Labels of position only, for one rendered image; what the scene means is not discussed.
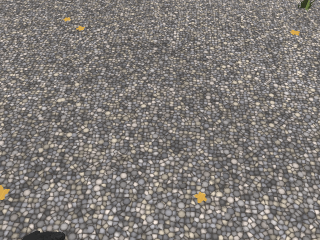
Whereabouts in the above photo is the robot left hand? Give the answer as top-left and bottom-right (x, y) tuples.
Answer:
(22, 230), (65, 240)

